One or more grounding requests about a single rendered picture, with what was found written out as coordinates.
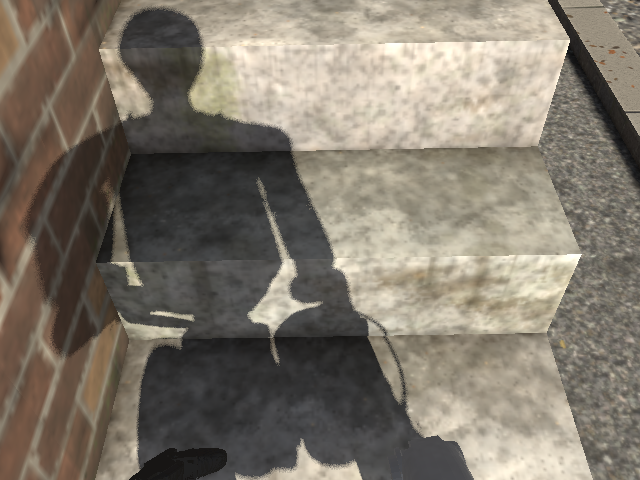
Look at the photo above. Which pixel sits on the robot right shin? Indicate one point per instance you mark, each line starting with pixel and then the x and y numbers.
pixel 458 447

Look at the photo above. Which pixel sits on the robot left hand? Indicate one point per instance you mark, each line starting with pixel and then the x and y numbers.
pixel 182 465

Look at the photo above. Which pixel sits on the right robot thigh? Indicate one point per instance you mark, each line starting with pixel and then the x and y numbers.
pixel 429 458

